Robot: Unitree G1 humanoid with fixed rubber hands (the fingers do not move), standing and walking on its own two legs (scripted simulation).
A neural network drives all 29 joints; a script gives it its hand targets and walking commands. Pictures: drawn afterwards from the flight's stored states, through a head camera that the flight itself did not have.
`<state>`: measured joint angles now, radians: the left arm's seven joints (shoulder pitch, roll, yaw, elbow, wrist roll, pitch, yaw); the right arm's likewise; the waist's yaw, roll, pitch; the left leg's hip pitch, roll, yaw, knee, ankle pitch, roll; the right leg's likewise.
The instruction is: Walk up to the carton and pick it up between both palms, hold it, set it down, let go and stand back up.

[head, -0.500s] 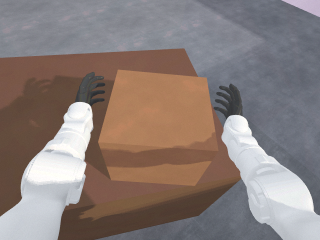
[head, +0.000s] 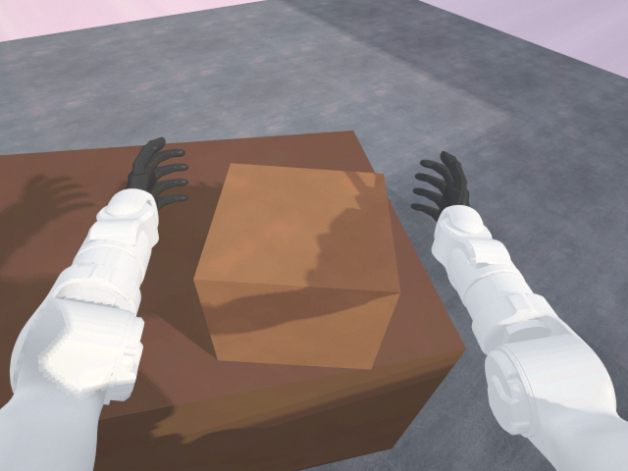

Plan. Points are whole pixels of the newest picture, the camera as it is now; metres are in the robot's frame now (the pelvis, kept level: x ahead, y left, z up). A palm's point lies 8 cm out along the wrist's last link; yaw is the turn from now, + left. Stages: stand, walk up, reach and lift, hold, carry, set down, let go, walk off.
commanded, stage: set down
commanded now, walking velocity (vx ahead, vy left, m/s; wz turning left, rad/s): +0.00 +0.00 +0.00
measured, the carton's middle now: (301, 266) +0.45 -0.04 -0.02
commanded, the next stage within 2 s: none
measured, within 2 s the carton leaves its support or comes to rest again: neither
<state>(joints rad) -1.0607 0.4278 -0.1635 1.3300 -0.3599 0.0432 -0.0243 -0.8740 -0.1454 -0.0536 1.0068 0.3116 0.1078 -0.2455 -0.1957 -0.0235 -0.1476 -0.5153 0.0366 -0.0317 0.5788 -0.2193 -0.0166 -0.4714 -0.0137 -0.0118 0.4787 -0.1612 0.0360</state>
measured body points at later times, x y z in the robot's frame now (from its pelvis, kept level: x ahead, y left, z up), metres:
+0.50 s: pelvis -0.02 -0.01 -0.01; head +0.01 +0.02 +0.44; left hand +0.43 +0.19 +0.06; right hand +0.34 -0.22 +0.06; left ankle +0.04 +0.12 -0.73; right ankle +0.04 -0.15 -0.73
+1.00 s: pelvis +0.01 +0.00 +0.00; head +0.02 +0.01 +0.45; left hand +0.36 +0.22 +0.01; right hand +0.29 -0.22 +0.02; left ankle +0.04 +0.12 -0.73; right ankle +0.04 -0.15 -0.73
